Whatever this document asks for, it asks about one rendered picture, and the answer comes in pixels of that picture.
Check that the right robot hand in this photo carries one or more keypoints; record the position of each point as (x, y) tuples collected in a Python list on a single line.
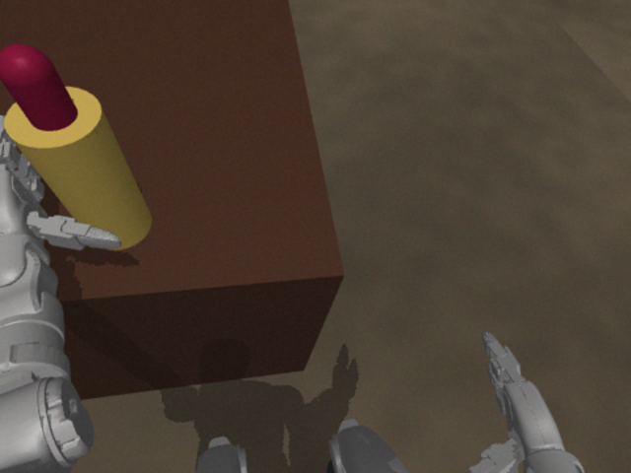
[(531, 427)]

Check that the right robot arm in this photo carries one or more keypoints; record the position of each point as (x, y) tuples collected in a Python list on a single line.
[(552, 461)]

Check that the left robot arm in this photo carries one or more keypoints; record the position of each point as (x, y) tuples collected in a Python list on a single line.
[(44, 427)]

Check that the left robot hand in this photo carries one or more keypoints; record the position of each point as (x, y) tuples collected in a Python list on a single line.
[(20, 213)]

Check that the bottle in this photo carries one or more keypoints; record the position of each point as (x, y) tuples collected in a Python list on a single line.
[(64, 134)]

